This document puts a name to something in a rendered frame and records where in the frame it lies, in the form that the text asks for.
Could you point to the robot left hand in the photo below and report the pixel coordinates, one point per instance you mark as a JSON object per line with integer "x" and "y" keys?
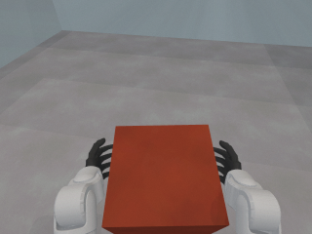
{"x": 94, "y": 158}

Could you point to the carton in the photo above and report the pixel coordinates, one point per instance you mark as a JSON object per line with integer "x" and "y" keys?
{"x": 163, "y": 179}

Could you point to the robot right forearm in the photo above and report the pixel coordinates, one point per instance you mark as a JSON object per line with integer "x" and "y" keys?
{"x": 257, "y": 211}

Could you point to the robot left forearm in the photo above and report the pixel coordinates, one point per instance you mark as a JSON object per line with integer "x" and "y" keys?
{"x": 75, "y": 207}

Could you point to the robot right hand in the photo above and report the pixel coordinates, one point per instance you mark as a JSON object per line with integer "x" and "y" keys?
{"x": 230, "y": 161}

